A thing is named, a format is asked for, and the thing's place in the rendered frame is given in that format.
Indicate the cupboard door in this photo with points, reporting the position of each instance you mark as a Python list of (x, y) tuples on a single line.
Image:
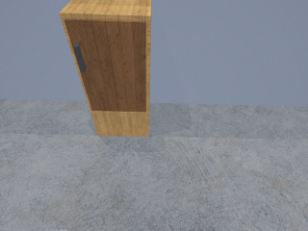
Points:
[(115, 54)]

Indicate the handle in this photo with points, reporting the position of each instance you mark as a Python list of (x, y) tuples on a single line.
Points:
[(79, 57)]

